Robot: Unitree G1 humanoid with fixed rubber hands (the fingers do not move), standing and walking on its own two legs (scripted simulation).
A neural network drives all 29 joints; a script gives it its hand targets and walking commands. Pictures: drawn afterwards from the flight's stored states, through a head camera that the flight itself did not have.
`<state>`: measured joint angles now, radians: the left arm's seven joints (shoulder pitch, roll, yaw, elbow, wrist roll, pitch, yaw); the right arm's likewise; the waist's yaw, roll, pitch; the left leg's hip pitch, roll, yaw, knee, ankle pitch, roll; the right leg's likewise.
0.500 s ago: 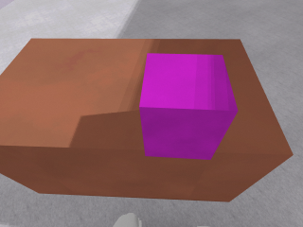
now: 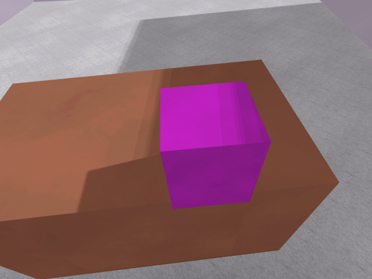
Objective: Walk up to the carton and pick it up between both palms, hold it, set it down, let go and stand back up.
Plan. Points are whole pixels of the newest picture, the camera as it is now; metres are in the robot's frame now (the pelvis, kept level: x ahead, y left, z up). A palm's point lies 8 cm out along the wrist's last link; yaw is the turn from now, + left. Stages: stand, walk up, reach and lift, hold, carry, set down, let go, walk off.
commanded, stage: walk up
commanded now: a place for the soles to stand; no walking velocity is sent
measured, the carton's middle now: (207, 147) +0.42 -0.03 +0.02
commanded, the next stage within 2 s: reach and lift in 1.62 s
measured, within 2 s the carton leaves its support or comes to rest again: neither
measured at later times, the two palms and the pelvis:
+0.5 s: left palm out of the picture +0.04 +0.25 -0.12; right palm out of the picture +0.05 -0.25 -0.13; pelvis +0.01 +0.00 +0.01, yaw -2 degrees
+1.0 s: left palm out of the picture +0.06 +0.23 -0.13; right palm out of the picture +0.04 -0.24 -0.13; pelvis +0.04 -0.01 +0.01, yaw -3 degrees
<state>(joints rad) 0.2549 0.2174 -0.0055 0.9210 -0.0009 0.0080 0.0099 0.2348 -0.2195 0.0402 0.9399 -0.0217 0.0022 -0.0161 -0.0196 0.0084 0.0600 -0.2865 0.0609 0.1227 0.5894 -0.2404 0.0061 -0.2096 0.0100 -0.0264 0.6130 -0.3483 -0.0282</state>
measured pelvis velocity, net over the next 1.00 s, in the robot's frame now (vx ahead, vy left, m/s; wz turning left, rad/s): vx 0.04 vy -0.01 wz -0.05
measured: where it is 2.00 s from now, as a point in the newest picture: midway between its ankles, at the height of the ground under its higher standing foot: outside the picture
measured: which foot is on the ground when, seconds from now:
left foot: down 0.00-1.00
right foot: down 0.00-1.00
